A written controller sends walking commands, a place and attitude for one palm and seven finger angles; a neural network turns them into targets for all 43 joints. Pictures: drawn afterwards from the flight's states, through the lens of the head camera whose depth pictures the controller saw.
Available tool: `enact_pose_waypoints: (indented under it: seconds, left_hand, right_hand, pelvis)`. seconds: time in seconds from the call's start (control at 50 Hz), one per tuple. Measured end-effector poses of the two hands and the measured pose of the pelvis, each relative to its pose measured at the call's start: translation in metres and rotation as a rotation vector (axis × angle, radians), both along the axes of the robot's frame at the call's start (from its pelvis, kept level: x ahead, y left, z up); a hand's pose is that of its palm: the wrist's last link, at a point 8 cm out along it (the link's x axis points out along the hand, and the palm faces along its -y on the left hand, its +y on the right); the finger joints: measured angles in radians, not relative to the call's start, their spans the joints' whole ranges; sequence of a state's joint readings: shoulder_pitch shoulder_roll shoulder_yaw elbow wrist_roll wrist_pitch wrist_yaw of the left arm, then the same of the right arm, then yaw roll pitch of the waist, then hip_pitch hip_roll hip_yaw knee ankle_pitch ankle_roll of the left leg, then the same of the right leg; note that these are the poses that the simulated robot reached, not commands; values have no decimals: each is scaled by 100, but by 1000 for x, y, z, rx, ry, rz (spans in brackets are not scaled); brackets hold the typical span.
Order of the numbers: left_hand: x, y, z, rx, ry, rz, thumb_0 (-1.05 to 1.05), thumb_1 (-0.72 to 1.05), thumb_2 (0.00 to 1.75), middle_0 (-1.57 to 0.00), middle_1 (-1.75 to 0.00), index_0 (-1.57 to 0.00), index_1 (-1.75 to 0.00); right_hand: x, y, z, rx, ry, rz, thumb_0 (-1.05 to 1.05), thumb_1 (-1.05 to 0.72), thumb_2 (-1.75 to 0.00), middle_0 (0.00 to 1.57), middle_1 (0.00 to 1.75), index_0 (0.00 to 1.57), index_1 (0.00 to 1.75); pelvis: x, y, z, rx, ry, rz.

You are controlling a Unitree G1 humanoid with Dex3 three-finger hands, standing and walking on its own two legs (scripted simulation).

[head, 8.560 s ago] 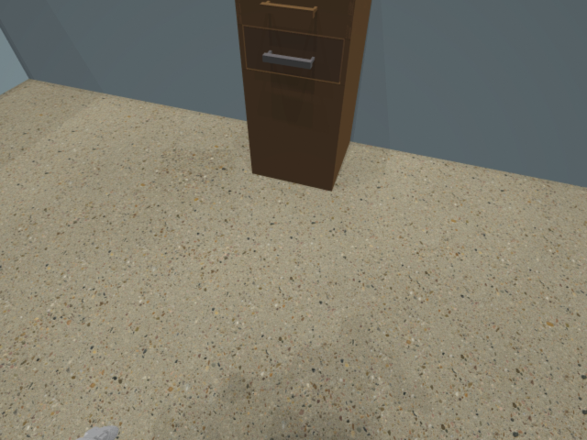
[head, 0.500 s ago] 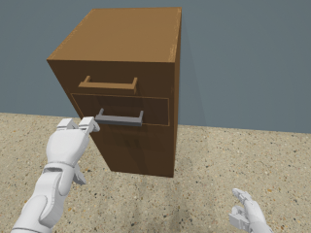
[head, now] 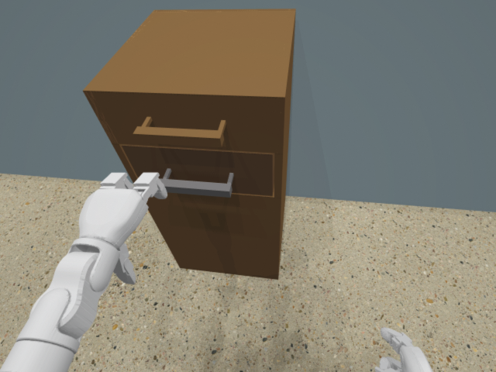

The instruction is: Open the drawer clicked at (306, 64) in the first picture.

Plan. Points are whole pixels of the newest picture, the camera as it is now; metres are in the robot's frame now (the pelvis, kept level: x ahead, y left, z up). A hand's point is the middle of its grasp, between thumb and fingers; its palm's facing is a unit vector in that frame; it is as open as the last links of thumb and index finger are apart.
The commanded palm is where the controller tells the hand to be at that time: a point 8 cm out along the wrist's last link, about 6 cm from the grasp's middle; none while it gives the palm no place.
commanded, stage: raise the hand with hooked fingers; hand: left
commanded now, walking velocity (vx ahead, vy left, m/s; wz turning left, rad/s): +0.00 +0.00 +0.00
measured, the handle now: (197, 181) +0.56 +0.22 -0.11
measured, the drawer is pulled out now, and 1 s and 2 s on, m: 0.00 0.00 0.00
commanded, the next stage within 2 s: move the hooked fingers above the handle in 0.08 s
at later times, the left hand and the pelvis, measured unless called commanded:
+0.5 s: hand (146, 215) +0.34 +0.23 +0.05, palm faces -0.03 -0.05 -1.00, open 13.9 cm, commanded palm +0.33 +0.24 +0.10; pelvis -0.01 +0.00 -0.01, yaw +1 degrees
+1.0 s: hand (165, 199) +0.41 +0.23 +0.00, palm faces -0.04 -0.02 -1.00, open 13.9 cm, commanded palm +0.40 +0.24 +0.06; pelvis +0.00 +0.00 -0.02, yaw +0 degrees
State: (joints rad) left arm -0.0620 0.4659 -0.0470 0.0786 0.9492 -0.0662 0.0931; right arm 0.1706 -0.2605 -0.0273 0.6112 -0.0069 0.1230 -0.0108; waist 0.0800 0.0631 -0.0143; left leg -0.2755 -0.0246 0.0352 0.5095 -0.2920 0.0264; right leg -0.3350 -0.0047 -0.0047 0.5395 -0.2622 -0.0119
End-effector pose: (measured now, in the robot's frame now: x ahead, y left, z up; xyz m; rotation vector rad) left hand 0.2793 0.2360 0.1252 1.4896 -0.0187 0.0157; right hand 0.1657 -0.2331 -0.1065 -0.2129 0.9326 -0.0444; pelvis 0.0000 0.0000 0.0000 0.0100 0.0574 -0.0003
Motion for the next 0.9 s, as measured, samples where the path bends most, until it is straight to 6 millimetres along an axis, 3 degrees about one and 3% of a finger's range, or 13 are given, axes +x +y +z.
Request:
enact_pose_waypoints:
  seconds: [0.26,0.44,0.62,0.9]
  left_hand:
    - [2,2,0,6,-4,46,-1,-49,30,-32,-120,-32,-120]
    - [31,0,-21,30,58,13,-1,-49,30,-32,-120,-32,-120]
    - [69,-3,-33,36,52,9,-1,-49,30,-32,-120,-32,-120]
    - [99,-7,-58,49,55,1,-1,-49,30,-32,-120,-32,-120]
  right_hand:
    - [-1,8,0,27,-25,-8,1,-90,-90,20,30,20,30]
    - [-5,3,-2,-2,-19,-13,1,-90,-90,20,30,20,30]
    - [-38,-18,-17,-34,83,-92,1,-90,-90,20,30,20,30]
    - [-84,-37,-32,-66,225,-184,1,-90,-90,20,30,20,30]
  pelvis:
    - [-6,0,0,2,-7,1]
    - [-9,-4,-4,1,26,12]
    - [-4,-4,-9,0,86,1]
    - [2,-3,-17,-3,152,-4]
